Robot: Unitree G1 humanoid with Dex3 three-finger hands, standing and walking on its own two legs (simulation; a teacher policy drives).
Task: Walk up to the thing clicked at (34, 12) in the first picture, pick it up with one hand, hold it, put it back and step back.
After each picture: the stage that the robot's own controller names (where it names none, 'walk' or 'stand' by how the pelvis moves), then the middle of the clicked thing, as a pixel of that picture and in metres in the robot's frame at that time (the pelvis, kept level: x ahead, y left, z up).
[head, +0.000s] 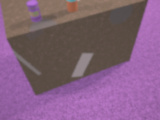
stand; (34, 11) +0.93 +0.34 -0.04
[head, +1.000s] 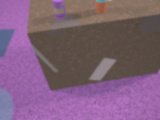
walk; (59, 8) +0.89 +0.21 -0.04
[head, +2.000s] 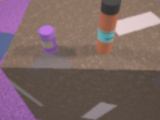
walk; (48, 40) +0.58 +0.22 -0.01
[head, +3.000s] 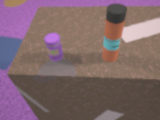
walk; (54, 47) +0.57 +0.18 -0.02
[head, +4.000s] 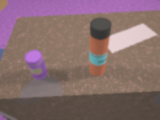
stand; (36, 65) +0.47 +0.23 -0.03
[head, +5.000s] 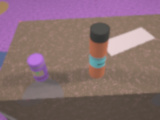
stand; (38, 68) +0.48 +0.22 -0.05
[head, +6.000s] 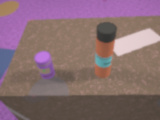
stand; (45, 65) +0.49 +0.21 -0.05
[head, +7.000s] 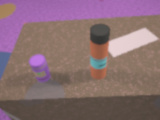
stand; (40, 68) +0.48 +0.23 -0.05
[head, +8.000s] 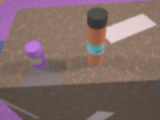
rise first; (36, 55) +0.52 +0.23 -0.04
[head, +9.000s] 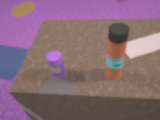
go down; (56, 64) +0.50 +0.19 -0.04
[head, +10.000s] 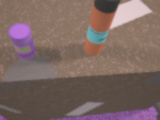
go down; (23, 42) +0.51 +0.18 +0.01
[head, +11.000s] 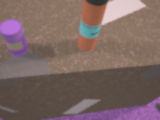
go down; (15, 39) +0.52 +0.19 +0.02
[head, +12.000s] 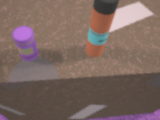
go down; (26, 44) +0.51 +0.18 +0.01
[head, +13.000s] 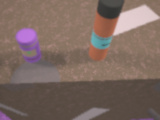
close in; (29, 46) +0.50 +0.17 +0.01
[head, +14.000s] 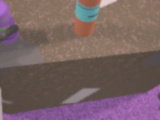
close; (2, 23) +0.53 +0.19 +0.06
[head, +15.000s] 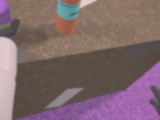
lift; out of the picture +0.55 +0.15 +0.07
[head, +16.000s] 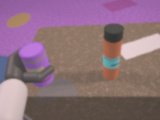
lift; (37, 65) +0.33 +0.16 +0.17
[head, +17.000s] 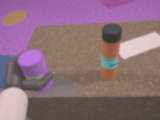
hold; (36, 71) +0.33 +0.16 +0.15
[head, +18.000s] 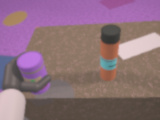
hold; (34, 73) +0.33 +0.16 +0.15
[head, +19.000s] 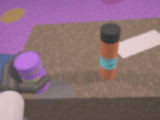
hold; (33, 73) +0.32 +0.17 +0.14
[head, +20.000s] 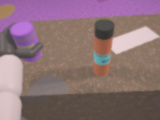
crouch; (27, 42) +0.43 +0.19 +0.16
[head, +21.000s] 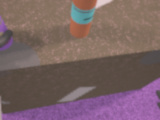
lower; out of the picture +0.52 +0.20 +0.04
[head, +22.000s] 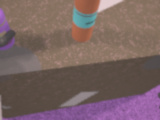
lower; out of the picture +0.52 +0.20 +0.05
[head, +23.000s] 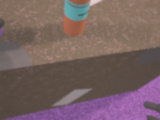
lower; out of the picture +0.54 +0.21 +0.08
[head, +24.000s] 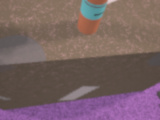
rest; out of the picture +0.52 +0.25 +0.06
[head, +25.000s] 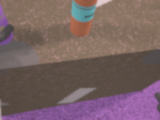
rest; out of the picture +0.53 +0.20 +0.06
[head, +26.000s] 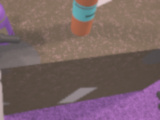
withdraw; out of the picture +0.53 +0.19 +0.06
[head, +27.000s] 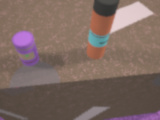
sink last; (26, 49) +0.49 +0.19 +0.02
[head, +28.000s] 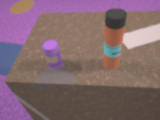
stand; (52, 54) +0.53 +0.20 +0.01
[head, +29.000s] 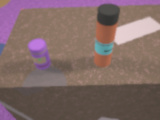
stand; (40, 54) +0.50 +0.19 +0.02
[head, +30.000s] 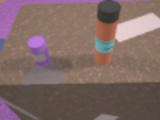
stand; (39, 52) +0.51 +0.19 +0.01
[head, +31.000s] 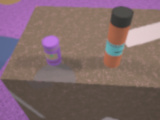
stand; (52, 51) +0.52 +0.17 +0.00
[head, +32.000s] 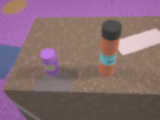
stand; (50, 62) +0.51 +0.19 -0.04
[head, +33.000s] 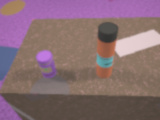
stand; (46, 64) +0.50 +0.20 -0.04
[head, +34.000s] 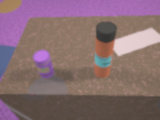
stand; (44, 64) +0.49 +0.21 -0.04
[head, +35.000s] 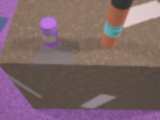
walk; (50, 33) +0.57 +0.15 -0.03
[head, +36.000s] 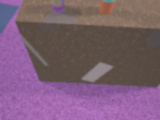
walk; out of the picture +0.81 +0.17 -0.03
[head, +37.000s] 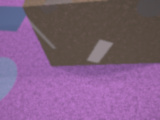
walk; out of the picture +1.03 +0.24 -0.02
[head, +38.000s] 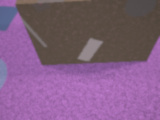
stand; out of the picture +1.06 +0.27 -0.03
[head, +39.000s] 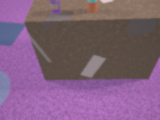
stand; (55, 4) +1.05 +0.22 -0.04
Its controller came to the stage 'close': yes
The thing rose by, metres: 0.22
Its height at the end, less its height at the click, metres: +0.00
